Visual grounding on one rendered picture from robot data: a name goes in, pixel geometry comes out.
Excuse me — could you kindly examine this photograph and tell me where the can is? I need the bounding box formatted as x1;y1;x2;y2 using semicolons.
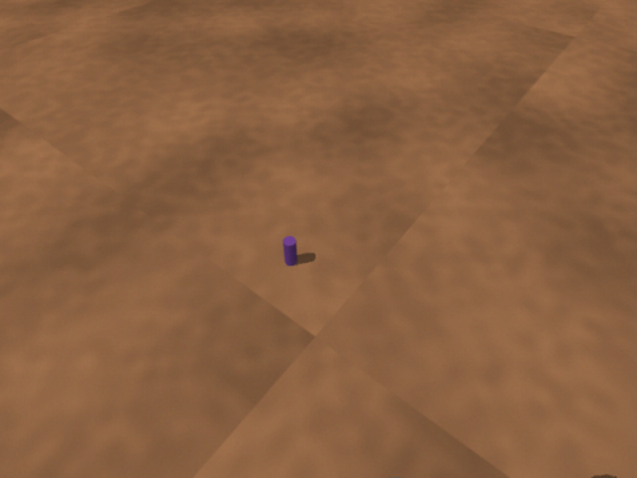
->
283;236;298;266

